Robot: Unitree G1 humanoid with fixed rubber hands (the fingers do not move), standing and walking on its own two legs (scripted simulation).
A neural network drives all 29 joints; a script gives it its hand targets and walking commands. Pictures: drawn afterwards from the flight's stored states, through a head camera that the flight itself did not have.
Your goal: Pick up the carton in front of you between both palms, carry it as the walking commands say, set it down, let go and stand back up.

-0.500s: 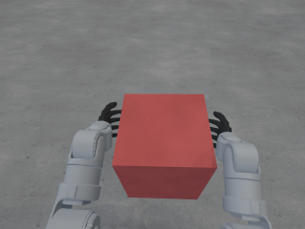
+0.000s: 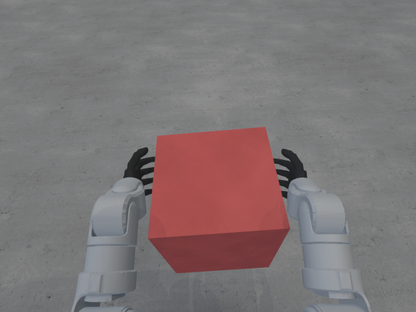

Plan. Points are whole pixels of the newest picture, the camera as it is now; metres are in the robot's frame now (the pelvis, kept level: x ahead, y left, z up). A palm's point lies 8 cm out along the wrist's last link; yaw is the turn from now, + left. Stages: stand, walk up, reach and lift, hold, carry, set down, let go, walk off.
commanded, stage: carry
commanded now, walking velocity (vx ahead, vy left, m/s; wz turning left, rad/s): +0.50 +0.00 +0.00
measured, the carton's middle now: (217, 206) +0.34 -0.01 +0.00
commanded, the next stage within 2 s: none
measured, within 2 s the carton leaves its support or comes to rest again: neither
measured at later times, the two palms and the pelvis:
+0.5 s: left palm (129, 112) +0.54 +0.19 +0.09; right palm (259, 110) +0.53 -0.11 +0.10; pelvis +0.27 +0.04 +0.01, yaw -1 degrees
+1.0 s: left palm (159, 50) +0.81 +0.15 +0.10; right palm (259, 53) +0.81 -0.14 +0.09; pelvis +0.54 +0.01 +0.00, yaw +1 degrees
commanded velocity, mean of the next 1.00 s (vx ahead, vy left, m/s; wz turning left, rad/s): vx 0.50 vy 0.00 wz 0.00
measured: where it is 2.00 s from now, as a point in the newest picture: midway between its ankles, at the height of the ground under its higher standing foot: (208, 196)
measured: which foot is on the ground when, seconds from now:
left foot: up 0.00-0.42, down 0.44-0.94, up 0.96-1.00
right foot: down 0.00-0.46, up 0.48-0.92, down 0.94-1.00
